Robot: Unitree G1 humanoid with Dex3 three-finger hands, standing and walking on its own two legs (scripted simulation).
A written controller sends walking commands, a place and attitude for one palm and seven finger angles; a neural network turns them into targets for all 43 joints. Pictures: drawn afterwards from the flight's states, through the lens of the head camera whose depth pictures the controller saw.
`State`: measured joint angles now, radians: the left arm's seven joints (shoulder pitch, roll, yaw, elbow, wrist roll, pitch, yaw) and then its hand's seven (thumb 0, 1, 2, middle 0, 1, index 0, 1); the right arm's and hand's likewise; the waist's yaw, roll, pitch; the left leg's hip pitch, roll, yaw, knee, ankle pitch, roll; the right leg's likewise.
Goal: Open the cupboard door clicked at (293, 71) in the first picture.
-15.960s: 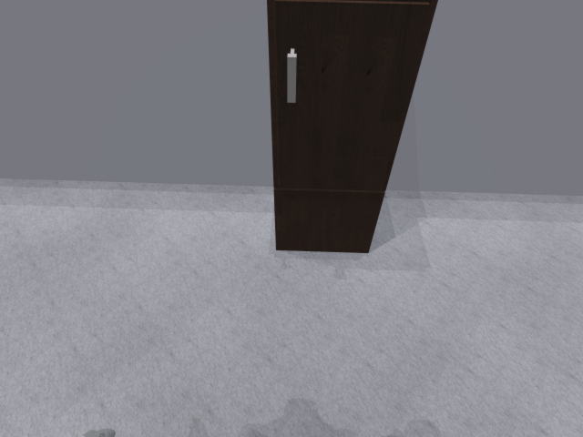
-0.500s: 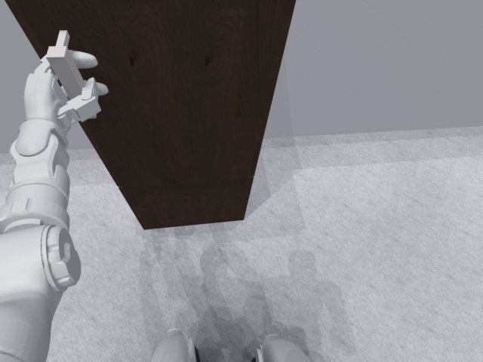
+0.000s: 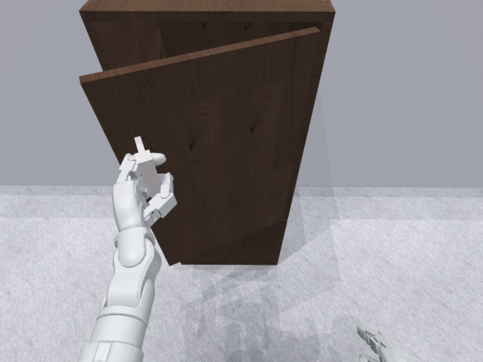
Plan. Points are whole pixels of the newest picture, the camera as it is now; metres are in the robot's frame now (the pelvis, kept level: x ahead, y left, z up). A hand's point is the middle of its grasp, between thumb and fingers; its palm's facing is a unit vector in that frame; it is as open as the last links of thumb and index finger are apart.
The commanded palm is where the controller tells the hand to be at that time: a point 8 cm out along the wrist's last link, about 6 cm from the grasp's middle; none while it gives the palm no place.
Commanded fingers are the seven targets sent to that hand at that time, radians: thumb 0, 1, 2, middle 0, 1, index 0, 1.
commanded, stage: pull the door open along its arc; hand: left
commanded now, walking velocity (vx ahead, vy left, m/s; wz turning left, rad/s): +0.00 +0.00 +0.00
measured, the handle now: (150, 173) +0.41 +0.17 +0.09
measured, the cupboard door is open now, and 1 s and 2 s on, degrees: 24 47 52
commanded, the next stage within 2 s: open thumb and fingers to let go in 0.32 s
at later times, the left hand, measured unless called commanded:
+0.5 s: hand (228, 249) +0.27 +0.03 +0.09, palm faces +0.34 -0.94 -0.02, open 6.1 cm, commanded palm +0.23 +0.08 +0.09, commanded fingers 0.00 0.55 0.75 -0.38 -1.31 -0.38 -1.31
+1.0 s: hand (223, 244) +0.28 +0.04 +0.09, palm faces +0.35 -0.94 -0.02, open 13.1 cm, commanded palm +0.23 +0.08 +0.09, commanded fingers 0.00 -0.50 0.30 -0.23 -0.80 -0.23 -0.80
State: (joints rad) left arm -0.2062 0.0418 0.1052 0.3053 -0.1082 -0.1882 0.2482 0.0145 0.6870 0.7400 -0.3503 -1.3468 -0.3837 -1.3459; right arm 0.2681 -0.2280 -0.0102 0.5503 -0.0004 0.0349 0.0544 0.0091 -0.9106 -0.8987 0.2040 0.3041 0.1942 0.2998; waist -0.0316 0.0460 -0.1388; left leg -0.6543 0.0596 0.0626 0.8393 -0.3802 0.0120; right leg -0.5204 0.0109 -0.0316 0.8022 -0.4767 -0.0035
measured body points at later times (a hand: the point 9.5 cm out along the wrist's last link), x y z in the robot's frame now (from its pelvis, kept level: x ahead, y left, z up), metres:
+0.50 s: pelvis -0.01 -0.04 +0.01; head -0.01 -0.07 +0.46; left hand +0.25 +0.08 +0.09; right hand +0.18 -0.25 -0.09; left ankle +0.02 +0.11 -0.70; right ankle -0.05 -0.12 -0.70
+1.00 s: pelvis -0.01 -0.04 +0.00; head -0.01 -0.06 +0.45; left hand +0.25 +0.09 +0.09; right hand +0.18 -0.24 -0.10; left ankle +0.02 +0.11 -0.70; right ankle -0.05 -0.12 -0.70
